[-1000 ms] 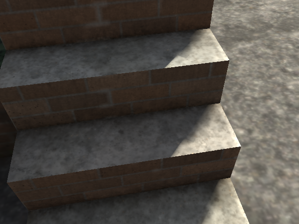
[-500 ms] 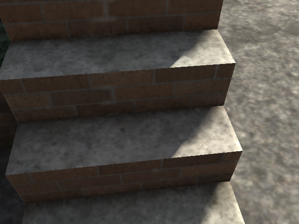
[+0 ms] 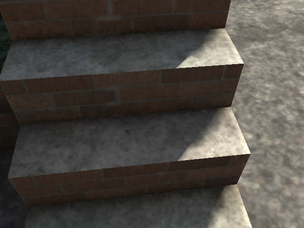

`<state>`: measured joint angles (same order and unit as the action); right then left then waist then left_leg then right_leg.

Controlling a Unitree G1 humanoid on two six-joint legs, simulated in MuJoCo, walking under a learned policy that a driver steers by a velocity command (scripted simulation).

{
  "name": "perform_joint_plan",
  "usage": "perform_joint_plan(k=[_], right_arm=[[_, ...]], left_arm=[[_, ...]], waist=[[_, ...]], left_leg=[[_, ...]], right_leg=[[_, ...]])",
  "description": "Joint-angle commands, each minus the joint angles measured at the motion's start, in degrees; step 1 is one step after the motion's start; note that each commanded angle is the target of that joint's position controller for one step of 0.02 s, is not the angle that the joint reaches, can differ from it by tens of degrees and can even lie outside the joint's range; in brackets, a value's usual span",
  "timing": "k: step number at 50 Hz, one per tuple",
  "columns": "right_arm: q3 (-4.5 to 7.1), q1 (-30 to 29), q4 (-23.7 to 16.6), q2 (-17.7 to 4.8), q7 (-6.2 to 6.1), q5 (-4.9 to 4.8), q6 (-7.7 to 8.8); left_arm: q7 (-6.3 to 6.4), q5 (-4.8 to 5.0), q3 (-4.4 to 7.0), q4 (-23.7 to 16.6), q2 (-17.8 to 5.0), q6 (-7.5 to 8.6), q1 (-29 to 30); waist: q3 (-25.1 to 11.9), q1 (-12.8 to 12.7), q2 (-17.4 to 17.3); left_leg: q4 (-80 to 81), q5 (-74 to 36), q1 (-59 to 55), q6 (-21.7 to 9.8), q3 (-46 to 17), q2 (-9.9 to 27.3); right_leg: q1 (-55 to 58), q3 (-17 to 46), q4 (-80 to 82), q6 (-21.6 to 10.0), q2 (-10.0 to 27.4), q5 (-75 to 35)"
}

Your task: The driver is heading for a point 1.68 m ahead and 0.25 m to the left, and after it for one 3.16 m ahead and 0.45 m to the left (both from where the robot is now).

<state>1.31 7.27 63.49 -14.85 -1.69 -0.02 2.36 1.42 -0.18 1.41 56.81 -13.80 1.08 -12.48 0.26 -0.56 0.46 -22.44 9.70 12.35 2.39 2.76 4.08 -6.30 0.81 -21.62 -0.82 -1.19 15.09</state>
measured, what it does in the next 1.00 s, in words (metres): stands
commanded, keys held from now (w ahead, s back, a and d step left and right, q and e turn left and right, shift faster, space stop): no key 0.44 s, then w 0.56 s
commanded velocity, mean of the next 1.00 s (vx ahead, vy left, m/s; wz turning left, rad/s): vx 0.17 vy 0.00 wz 0.00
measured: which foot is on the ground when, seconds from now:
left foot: down 0.00-1.00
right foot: down 0.00-1.00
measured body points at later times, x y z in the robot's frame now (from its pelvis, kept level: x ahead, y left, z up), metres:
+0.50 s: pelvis +0.00 +0.01 +0.00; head +0.01 +0.01 +0.45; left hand +0.05 +0.27 -0.15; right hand +0.08 -0.26 -0.14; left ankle +0.02 +0.15 -0.74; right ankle -0.04 -0.11 -0.74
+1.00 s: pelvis +0.04 +0.01 +0.00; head +0.04 +0.02 +0.45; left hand +0.13 +0.28 -0.14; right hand +0.18 -0.25 -0.12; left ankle +0.02 +0.15 -0.74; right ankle -0.04 -0.11 -0.74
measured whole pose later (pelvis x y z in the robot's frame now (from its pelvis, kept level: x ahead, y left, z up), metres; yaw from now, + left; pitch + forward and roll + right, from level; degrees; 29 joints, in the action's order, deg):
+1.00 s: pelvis +0.04 +0.01 +0.00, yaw +0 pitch +0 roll +0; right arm 0.7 3.6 60.8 -14.9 -0.8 -0.5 4.3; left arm 2.0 0.6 0.3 59.8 -14.5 2.8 -8.3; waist -0.9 -0.9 0.9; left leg -22.9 13.9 8.9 1.4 2.9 2.6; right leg -1.3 1.4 -18.7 0.3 0.3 17.4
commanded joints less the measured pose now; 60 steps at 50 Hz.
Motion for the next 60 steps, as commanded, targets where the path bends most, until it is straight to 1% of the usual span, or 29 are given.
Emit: perform_joint_plan(k=[1,16,17,22,23,25,29,34,38,42,44,49,50,51,54,60], right_arm=[[1.08,-0.73,-1.93,-7.25,-0.16,-0.01,0.44],[0.94,-0.74,-1.92,-7.47,-0.13,-0.01,0.25],[1.01,-0.98,-2.05,-7.74,-0.23,0.02,0.14],[1.00,-0.71,-2.16,-7.58,-0.39,0.01,-0.07],[0.80,-0.29,-1.88,-6.94,-0.41,0.12,-0.15],[0.59,-1.30,-2.07,-6.51,-0.53,0.15,-0.32],[0.60,-2.51,-2.75,-7.00,-0.80,-0.01,0.18],[0.57,-2.87,-3.27,-6.70,-0.58,-0.43,1.10],[0.59,-3.19,-3.78,-6.60,-0.13,-0.46,1.83],[0.65,-4.21,-4.54,-6.98,0.27,-0.63,2.51],[0.65,-4.70,-4.75,-7.12,0.49,-0.53,2.60],[0.66,-6.21,-5.51,-7.52,0.76,-0.55,2.67],[0.33,-6.90,-5.98,-6.85,1.06,-0.25,2.65],[0.36,-7.10,-6.09,-7.19,1.19,-0.23,2.63],[0.29,-7.73,-6.42,-7.71,1.44,-0.31,2.69],[0.09,-10.02,-7.23,-8.23,1.43,-0.13,2.66]], left_arm=[[0.19,0.02,1.04,-1.51,-6.27,0.53,-0.77],[0.26,0.01,0.65,0.78,-6.61,0.65,-0.48],[0.29,0.07,0.67,0.80,-6.79,0.70,-0.26],[0.29,0.08,0.56,1.35,-6.76,0.90,-0.37],[0.31,-0.03,0.31,1.79,-6.05,0.89,-0.81],[0.39,-0.05,-0.05,2.00,-5.37,0.90,-0.06],[0.66,0.33,-0.29,2.01,-5.84,1.66,1.11],[0.66,0.65,-0.53,1.86,-5.66,2.55,1.80],[0.57,0.78,-0.55,1.55,-5.81,2.72,2.52],[0.71,0.79,-0.34,1.19,-6.54,2.67,3.35],[0.76,0.77,-0.14,1.18,-6.90,2.52,3.22],[0.76,0.74,0.04,0.72,-7.18,2.19,4.66],[0.65,0.80,0.00,0.63,-7.12,1.97,5.17],[0.62,0.68,0.03,0.57,-7.30,1.84,5.30],[0.49,0.53,0.05,0.47,-7.72,1.62,6.01],[0.35,0.39,-0.03,0.39,-8.20,1.59,7.90]], waist=[[-1.07,-0.06,-0.38],[-0.99,-0.24,-0.28],[-0.95,-0.18,-0.18],[-1.11,-0.20,-0.18],[-2.16,-0.23,-0.25],[-1.03,-0.25,-0.48],[0.16,-0.21,-0.20],[0.08,-0.23,0.24],[-0.44,-0.18,0.37],[-2.00,-0.33,0.08],[-2.89,-0.47,-0.05],[-4.59,-0.38,-0.22],[-4.65,-0.38,-0.43],[-5.16,-0.43,-0.69],[-5.99,-0.49,-0.45],[-5.41,-0.57,-0.11]], left_leg=[[2.24,-6.63,-4.31,-2.33,-1.40,0.50],[2.58,-6.38,-4.41,-2.76,-1.67,0.25],[2.71,-6.35,-4.37,-2.75,-1.74,0.12],[2.73,-6.41,-4.56,-2.90,-1.83,0.05],[3.28,-4.23,-5.10,-2.80,-1.67,-0.15],[4.17,-0.75,-4.79,-2.38,-1.69,-0.54],[4.20,1.07,-4.36,-2.25,-1.90,-0.99],[2.98,0.70,-4.06,-2.92,-1.58,-1.35],[2.02,-1.80,-3.99,-3.33,-1.23,-1.55],[1.16,-8.06,-5.07,-3.72,-1.25,-1.27],[0.51,-12.31,-5.80,-3.72,-1.17,-1.09],[0.11,-18.48,-8.01,-3.75,-1.43,-0.48],[0.57,-21.09,-8.32,-3.55,-1.83,-0.11],[0.76,-22.79,-8.98,-3.48,-1.94,0.08],[1.47,-23.91,-10.20,-3.44,-2.24,0.59],[3.86,-21.80,-10.76,-3.13,-2.81,1.05]], right_leg=[[-4.36,2.57,3.98,-1.13,2.83,-12.78],[-4.76,2.27,4.24,-0.70,2.97,-11.21],[-4.85,2.20,4.22,-0.59,2.93,-11.29],[-4.98,2.09,4.23,-0.48,2.98,-11.09],[-4.52,1.92,4.94,-0.45,2.77,-8.21],[-5.56,1.84,6.24,-0.31,2.29,-2.75],[-6.36,2.02,6.91,-0.42,2.03,-0.99],[-4.63,2.32,6.31,-1.22,2.13,-4.36],[-2.10,2.55,5.10,-1.75,2.48,-11.52],[0.86,2.54,3.90,-1.68,2.86,-19.49],[2.09,2.29,3.21,-1.24,2.95,-23.44],[3.96,2.30,3.20,-0.63,3.35,-28.02],[4.24,2.30,3.13,-0.30,3.72,-30.52],[4.74,2.35,3.28,-0.06,3.94,-31.83],[5.74,2.58,4.11,0.19,4.43,-31.94],[5.95,3.11,6.31,0.63,5.07,-29.13]])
